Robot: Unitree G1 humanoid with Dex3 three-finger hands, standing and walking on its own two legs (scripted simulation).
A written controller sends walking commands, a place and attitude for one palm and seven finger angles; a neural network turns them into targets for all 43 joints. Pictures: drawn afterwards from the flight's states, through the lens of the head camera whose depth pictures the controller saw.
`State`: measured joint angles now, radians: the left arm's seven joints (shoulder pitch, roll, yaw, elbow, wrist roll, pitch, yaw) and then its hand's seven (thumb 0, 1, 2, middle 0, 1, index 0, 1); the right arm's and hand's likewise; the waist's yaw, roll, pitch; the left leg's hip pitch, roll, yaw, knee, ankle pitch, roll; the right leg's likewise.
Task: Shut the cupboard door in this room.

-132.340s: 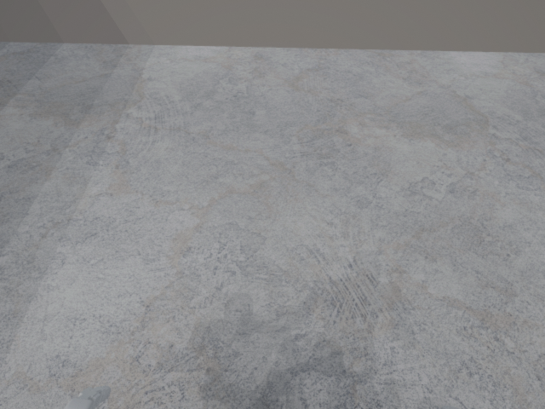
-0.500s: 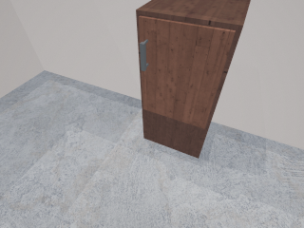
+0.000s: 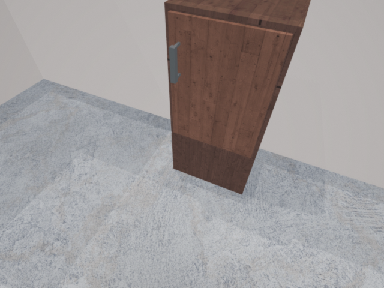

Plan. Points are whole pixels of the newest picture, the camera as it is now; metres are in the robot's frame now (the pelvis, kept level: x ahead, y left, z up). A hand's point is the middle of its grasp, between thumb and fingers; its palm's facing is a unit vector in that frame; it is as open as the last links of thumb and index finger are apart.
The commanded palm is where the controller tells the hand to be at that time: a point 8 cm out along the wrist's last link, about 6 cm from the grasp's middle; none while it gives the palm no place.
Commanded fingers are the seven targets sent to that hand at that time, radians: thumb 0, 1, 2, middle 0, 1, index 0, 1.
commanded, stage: look to check the result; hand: left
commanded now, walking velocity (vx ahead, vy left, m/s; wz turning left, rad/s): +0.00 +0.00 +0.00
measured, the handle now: (175, 62) +0.89 +0.10 +0.02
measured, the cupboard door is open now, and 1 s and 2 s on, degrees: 0 0 0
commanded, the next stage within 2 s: stand and wait in 0.38 s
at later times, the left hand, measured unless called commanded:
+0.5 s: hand out of the picture -0.03 +0.16 -0.18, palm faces +0.03 -0.99 -0.15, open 7.4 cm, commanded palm none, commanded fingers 0.00 0.90 0.90 -0.20 -0.30 -0.20 -0.30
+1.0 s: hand out of the picture -0.01 +0.16 -0.18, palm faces +0.02 -0.99 -0.16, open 7.4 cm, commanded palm none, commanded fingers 0.00 0.90 0.90 -0.20 -0.30 -0.20 -0.30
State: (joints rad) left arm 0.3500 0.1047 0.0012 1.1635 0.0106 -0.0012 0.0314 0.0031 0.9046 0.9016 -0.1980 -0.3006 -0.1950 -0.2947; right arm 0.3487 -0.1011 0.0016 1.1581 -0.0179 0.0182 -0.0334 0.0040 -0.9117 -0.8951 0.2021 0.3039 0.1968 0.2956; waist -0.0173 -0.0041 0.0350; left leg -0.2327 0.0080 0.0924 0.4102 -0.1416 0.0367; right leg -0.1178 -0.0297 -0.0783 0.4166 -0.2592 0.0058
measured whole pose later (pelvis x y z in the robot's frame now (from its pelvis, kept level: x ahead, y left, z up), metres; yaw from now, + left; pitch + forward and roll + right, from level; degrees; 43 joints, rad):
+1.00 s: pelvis +0.03 +0.00 +0.00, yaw +0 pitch -2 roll +0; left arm 0.33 0.12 0.00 1.16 0.01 -0.01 0.03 0.00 0.91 0.90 -0.20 -0.30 -0.19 -0.29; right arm 0.29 -0.12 0.01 1.16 -0.01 0.01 -0.03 0.00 -0.91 -0.90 0.20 0.30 0.20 0.30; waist -0.01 -0.01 0.05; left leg -0.19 -0.01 0.10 0.38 -0.17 0.04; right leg -0.07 -0.04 -0.07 0.38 -0.27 0.02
